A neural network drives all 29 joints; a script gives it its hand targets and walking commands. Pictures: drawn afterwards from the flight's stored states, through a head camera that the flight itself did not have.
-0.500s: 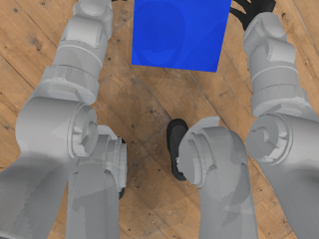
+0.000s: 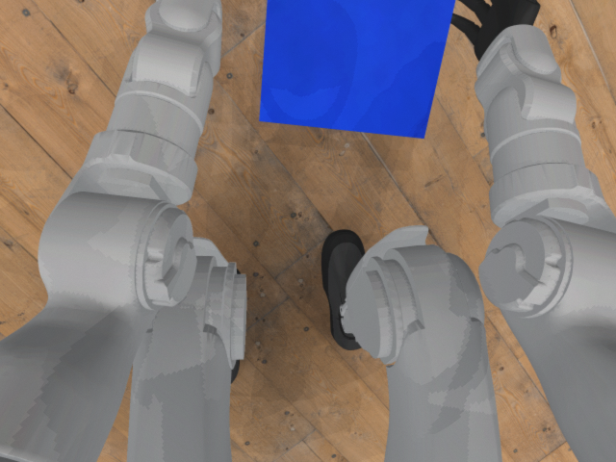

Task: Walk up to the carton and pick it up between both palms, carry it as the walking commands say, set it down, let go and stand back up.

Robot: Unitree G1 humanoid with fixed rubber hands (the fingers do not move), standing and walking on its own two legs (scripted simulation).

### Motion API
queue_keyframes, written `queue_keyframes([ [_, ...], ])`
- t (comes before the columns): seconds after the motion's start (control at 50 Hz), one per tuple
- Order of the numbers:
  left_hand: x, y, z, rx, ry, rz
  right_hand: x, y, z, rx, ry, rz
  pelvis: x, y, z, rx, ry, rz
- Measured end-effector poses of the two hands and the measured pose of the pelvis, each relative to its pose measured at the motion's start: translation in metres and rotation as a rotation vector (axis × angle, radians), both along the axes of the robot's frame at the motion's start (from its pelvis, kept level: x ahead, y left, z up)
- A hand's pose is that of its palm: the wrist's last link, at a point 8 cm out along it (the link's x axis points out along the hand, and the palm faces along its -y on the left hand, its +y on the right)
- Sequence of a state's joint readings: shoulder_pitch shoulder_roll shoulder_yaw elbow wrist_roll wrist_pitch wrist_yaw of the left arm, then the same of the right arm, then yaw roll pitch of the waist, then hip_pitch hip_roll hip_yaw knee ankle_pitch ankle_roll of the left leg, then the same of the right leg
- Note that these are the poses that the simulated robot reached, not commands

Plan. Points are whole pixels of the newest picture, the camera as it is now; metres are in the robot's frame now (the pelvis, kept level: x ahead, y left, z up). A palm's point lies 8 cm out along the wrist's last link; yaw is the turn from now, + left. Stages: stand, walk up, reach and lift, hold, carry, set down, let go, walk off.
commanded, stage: set down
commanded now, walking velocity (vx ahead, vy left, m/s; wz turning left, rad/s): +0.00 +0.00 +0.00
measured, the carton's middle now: (347, 11) +0.56 -0.09 -0.26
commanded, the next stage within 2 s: none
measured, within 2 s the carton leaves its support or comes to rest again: rests again in 0.28 s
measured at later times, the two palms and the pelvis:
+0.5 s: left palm out of the picture +0.54 +0.11 -0.19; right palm (483, 63) +0.49 -0.21 -0.17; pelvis -0.01 +0.00 +0.00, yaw +0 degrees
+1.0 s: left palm out of the picture +0.57 +0.11 -0.11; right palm (537, 44) +0.49 -0.22 -0.11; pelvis -0.02 -0.01 +0.03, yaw +1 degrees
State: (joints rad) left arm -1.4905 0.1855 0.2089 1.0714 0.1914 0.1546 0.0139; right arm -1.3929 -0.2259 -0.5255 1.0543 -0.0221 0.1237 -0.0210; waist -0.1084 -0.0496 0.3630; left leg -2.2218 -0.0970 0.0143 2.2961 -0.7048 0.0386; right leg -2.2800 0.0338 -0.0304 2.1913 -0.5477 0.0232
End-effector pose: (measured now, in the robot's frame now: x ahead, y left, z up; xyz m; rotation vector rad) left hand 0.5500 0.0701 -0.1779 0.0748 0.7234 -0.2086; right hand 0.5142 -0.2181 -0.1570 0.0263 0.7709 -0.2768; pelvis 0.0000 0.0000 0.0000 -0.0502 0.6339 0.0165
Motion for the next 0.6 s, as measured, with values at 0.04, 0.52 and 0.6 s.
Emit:
queue_keyframes([
  [0.04,0.0,0.0,0.0,0.001,-0.002,-0.002,0.0,0.0,-0.001,0.0,0.0,-0.002,0.0,0.0,0.0,0.0,-0.001,0.0],
  [0.52,-0.005,0.044,-0.007,0.102,0.009,0.054,-0.03,0.005,-0.017,-0.005,0.047,-0.02,-0.011,0.0,0.002,-0.007,-0.035,0.009],
  [0.6,-0.003,0.052,0.001,0.102,0.007,0.071,-0.037,0.0,-0.016,-0.013,0.049,-0.02,-0.015,0.0,0.002,-0.005,-0.036,0.011],
])
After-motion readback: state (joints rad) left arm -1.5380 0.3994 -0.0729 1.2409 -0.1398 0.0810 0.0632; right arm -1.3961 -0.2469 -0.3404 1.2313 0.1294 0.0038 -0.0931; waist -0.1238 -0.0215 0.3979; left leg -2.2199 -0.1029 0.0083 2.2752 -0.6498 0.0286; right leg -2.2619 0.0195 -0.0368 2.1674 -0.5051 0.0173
